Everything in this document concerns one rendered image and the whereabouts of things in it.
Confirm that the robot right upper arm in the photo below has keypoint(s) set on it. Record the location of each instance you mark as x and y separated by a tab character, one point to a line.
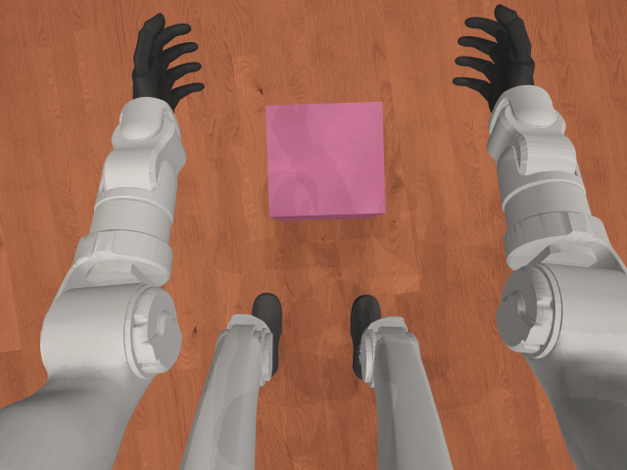
570	324

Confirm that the robot left forearm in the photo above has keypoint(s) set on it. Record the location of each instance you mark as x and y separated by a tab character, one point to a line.
128	241

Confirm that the left robot hand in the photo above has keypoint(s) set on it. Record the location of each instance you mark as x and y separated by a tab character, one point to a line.
150	75

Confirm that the right robot hand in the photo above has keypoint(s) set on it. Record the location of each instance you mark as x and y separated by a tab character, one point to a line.
513	65

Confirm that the robot right forearm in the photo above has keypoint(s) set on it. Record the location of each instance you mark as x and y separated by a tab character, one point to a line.
548	218

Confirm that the right robot foot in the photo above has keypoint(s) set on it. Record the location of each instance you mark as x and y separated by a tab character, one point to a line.
365	310

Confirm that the carton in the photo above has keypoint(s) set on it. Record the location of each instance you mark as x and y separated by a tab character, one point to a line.
325	161

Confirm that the robot left upper arm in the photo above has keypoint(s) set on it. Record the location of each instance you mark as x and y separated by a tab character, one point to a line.
102	347

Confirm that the left robot thigh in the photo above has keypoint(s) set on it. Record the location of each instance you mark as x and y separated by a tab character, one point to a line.
223	432

